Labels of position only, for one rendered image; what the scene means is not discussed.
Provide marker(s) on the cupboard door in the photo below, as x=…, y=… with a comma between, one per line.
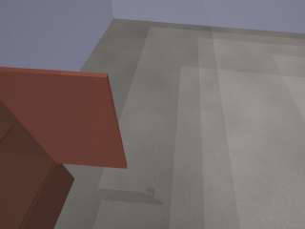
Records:
x=70, y=114

